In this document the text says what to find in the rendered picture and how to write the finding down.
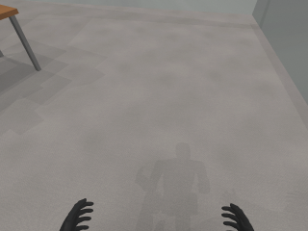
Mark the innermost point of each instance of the right robot hand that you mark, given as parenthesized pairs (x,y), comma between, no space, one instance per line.
(242,224)

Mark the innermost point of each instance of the table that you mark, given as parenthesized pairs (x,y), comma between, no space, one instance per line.
(10,12)

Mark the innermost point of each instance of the left robot hand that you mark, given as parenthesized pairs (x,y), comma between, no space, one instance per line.
(72,219)

